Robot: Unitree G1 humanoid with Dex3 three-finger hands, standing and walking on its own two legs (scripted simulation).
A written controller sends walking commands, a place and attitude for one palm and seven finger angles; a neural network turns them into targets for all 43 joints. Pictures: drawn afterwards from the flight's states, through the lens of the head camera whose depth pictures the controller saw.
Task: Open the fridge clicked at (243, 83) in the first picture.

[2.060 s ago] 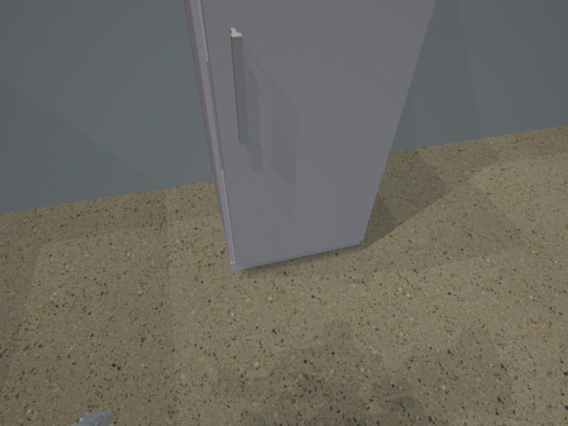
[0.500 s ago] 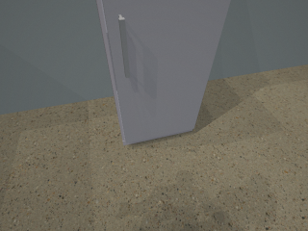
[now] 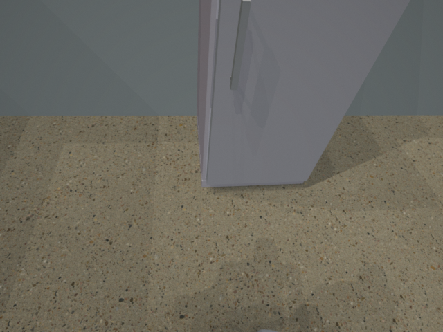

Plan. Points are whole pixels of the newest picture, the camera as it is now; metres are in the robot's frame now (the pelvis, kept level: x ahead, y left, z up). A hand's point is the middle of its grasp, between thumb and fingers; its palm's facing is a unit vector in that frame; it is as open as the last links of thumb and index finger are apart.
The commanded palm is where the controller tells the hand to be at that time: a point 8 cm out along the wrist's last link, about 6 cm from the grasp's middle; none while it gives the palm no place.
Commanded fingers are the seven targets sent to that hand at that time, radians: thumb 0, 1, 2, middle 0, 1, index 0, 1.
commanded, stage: turn to face it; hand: left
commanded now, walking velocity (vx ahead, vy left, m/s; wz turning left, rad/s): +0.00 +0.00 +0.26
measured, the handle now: (238, 46) +0.85 +0.00 +0.09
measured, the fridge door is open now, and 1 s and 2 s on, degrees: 0 0 0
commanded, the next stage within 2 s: take the last steps up to it in 0.14 s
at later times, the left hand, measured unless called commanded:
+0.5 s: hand out of the picture -0.04 +0.13 -0.16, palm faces +0.14 -0.97 -0.21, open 7.4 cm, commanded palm none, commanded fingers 0.00 0.90 0.90 -0.20 -0.30 -0.20 -0.30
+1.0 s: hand out of the picture +0.05 +0.14 -0.18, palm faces +0.07 -0.99 -0.09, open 7.4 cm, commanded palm none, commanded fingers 0.00 0.90 0.90 -0.20 -0.30 -0.20 -0.30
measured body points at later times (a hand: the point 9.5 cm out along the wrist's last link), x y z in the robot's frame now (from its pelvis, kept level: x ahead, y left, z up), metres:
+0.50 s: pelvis -0.01 -0.04 +0.01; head -0.04 -0.06 +0.46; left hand -0.04 +0.19 -0.14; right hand +0.02 -0.27 -0.15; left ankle +0.01 +0.08 -0.68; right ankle -0.05 -0.13 -0.73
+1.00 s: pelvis +0.12 -0.02 +0.01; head +0.13 +0.02 +0.46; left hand +0.05 +0.19 -0.17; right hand +0.18 -0.25 -0.13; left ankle +0.10 +0.08 -0.73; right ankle +0.06 -0.14 -0.64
